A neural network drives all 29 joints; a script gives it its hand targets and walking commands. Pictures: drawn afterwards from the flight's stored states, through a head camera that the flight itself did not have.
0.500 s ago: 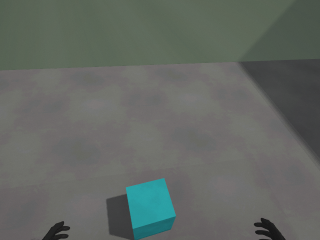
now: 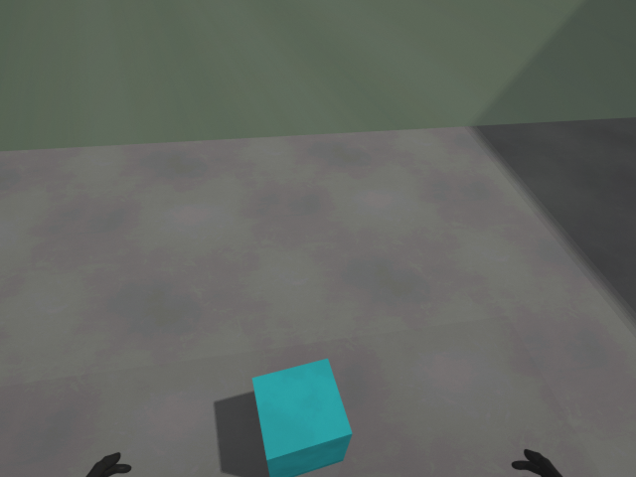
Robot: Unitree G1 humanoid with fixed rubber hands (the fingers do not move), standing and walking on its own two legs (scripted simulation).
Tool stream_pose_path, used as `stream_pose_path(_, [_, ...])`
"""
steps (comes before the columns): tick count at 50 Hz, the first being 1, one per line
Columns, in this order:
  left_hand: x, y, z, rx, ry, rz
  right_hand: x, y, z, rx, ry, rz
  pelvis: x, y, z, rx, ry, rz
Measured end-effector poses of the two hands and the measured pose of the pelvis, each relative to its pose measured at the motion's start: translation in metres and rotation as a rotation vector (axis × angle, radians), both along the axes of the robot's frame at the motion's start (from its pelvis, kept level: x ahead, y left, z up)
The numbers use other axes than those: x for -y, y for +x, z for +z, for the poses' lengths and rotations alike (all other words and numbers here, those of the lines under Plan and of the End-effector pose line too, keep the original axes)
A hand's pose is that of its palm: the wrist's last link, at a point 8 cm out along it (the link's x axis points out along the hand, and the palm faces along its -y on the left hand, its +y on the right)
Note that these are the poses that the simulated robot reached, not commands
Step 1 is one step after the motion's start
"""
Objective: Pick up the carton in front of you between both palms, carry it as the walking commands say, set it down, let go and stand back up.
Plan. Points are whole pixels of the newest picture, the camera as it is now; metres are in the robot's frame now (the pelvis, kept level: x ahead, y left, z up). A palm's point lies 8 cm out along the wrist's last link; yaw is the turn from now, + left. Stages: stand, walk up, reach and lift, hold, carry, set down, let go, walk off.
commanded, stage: stand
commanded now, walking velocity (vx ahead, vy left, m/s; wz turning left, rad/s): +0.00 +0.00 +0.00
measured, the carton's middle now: (299, 421) +0.41 +0.03 -0.65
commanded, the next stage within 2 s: none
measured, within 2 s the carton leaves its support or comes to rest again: neither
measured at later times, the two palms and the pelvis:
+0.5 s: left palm out of the picture +0.08 +0.30 -0.11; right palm out of the picture +0.08 -0.31 -0.09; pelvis -0.02 +0.00 +0.00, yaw +0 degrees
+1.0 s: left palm out of the picture +0.07 +0.30 -0.10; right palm out of the picture +0.08 -0.32 -0.09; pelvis -0.02 +0.00 +0.01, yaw +1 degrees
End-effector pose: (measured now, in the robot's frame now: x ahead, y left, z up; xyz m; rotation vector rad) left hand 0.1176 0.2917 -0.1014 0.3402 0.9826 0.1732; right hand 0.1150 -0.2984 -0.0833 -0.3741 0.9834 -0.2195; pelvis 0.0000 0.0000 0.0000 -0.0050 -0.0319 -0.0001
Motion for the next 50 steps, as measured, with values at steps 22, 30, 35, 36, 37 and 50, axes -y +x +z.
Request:
stream_pose_path(22, [-0.009, -0.04, -0.004, -0.096, 0.014, 0.029, 0.01, -0.033, -0.007, -0.088, 0.002, -0.022, 0.002, -0.015, 0.004, 0.014, -0.001, 0.003])
stream_pose_path(30, [-0.01, -0.045, -0.004, -0.114, 0.017, 0.035, 0.013, -0.038, -0.008, -0.108, 0.002, -0.029, 0.003, -0.017, 0.005, 0.015, 0.0, 0.005])
stream_pose_path(35, [-0.011, -0.046, -0.004, -0.121, 0.019, 0.038, 0.014, -0.039, -0.009, -0.115, 0.001, -0.032, 0.004, -0.017, 0.005, 0.014, 0.0, 0.006])
stream_pose_path(36, [-0.011, -0.046, -0.004, -0.123, 0.019, 0.038, 0.015, -0.039, -0.009, -0.117, 0.001, -0.032, 0.004, -0.017, 0.005, 0.014, 0.0, 0.006])
stream_pose_path(37, [-0.011, -0.046, -0.004, -0.124, 0.019, 0.039, 0.015, -0.039, -0.009, -0.118, 0.001, -0.032, 0.004, -0.017, 0.005, 0.014, 0.0, 0.007])
stream_pose_path(50, [-0.012, -0.047, -0.003, -0.134, 0.023, 0.045, 0.018, -0.038, -0.009, -0.129, 0.0, -0.032, 0.005, -0.017, 0.006, 0.013, 0.0, 0.011])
